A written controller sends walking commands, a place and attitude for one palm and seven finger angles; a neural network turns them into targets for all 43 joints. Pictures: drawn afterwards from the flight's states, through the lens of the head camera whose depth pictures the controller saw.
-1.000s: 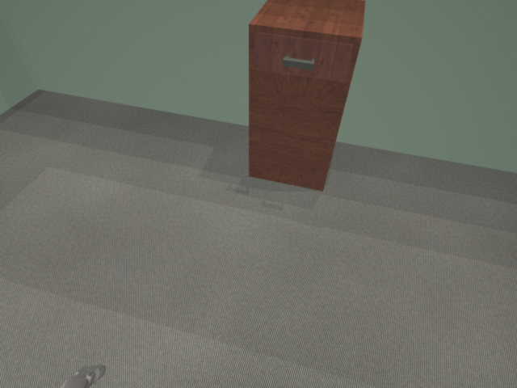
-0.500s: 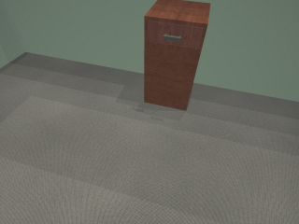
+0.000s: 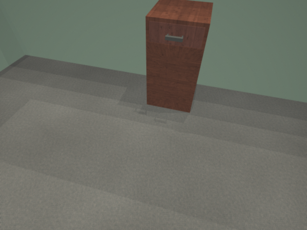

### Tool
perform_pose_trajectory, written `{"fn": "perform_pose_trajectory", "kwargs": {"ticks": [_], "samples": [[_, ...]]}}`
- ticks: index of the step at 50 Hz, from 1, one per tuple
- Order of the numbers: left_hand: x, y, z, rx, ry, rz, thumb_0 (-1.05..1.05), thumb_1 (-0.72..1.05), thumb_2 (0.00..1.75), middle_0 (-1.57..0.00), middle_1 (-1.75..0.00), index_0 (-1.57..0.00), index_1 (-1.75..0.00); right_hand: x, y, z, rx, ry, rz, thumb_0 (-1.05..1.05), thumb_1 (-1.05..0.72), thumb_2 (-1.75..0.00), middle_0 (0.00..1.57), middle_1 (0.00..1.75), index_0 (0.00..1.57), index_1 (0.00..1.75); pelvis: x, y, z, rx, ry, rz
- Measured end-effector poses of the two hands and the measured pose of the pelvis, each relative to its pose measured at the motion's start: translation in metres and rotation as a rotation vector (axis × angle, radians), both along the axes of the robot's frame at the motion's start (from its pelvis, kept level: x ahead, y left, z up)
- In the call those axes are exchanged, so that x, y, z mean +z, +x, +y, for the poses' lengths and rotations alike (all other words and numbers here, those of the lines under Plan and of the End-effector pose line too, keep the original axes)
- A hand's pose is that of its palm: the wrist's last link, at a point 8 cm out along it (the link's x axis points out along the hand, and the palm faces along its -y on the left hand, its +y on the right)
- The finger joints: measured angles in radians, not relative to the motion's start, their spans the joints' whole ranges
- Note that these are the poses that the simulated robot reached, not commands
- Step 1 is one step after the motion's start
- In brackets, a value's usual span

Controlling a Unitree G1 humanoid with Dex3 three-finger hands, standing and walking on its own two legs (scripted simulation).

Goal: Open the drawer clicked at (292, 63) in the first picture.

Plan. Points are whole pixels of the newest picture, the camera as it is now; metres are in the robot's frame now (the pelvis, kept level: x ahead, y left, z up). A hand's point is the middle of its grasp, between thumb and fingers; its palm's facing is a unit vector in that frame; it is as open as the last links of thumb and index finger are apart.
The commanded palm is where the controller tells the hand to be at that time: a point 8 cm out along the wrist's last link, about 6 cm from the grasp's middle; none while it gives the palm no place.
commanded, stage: look at it before walking up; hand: left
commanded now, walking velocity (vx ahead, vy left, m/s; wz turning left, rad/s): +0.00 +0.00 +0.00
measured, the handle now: (174, 37) +1.28 -0.07 -0.07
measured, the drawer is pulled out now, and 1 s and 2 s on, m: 0.00 0.00 0.00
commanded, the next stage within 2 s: walk to a spot facing it in 0.44 s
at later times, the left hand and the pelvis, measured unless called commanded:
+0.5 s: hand out of the picture +0.08 +0.25 -0.15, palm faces -0.02 -0.94 -0.33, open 7.4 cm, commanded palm none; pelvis +0.01 +0.00 +0.00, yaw +0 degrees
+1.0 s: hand out of the picture +0.07 +0.15 -0.18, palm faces -0.01 -0.98 -0.19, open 7.4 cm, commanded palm none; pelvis +0.10 -0.03 -0.01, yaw -6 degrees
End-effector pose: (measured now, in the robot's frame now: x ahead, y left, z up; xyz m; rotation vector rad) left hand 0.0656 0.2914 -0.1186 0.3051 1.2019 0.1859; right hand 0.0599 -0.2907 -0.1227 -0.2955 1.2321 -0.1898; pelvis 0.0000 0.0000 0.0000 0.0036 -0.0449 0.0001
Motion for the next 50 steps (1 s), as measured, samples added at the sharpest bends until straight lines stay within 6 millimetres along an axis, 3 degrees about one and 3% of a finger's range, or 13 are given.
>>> {"fn": "perform_pose_trajectory", "kwargs": {"ticks": [31, 40, 46, 48, 50], "samples": [[-0.002, 0.01, -0.002, 0.008, -0.002, 0.009, 0.0, 0.91, 0.9, -0.2, -0.3, -0.2, -0.3, 0.005, 0.028, 0.002, 0.013, -0.007, -0.031, 0.0, -0.9, -0.89, 0.2, 0.3, 0.2, 0.3, 0.001, 0.014, 0.0, -0.01, -0.002, 0.005], [-0.027, -0.01, -0.037, 0.008, -0.091, 0.155, 0.0, 0.91, 0.9, -0.2, -0.3, -0.2, -0.3, -0.023, -0.003, 0.028, -0.088, 0.087, 0.05, 0.0, -0.9, -0.89, 0.2, 0.3, 0.2, 0.3, -0.01, 0.046, -0.005, -0.079, 0.013, 0.023], [-0.034, 0.002, -0.076, 0.018, -0.121, 0.194, 0.0, 0.91, 0.9, -0.2, -0.3, -0.2, -0.3, -0.044, -0.031, 0.029, -0.178, 0.144, 0.181, 0.0, -0.9, -0.89, 0.2, 0.3, 0.2, 0.3, -0.019, 0.078, -0.025, -0.092, 0.0, 0.023], [-0.032, 0.003, -0.086, 0.049, -0.129, 0.182, 0.0, 0.91, 0.9, -0.2, -0.3, -0.2, -0.3, -0.041, -0.026, 0.029, -0.173, 0.152, 0.225, 0.0, -0.9, -0.89, 0.2, 0.3, 0.2, 0.3, -0.016, 0.091, -0.029, -0.096, 0.005, 0.024], [-0.028, -0.001, -0.095, 0.065, -0.139, 0.21, 0.0, 0.91, 0.9, -0.2, -0.3, -0.2, -0.3, -0.035, -0.009, 0.028, -0.174, 0.153, 0.221, 0.01, -0.9, -0.89, 0.2, 0.3, 0.2, 0.3, -0.011, 0.103, -0.031, -0.113, 0.01, 0.025]]}}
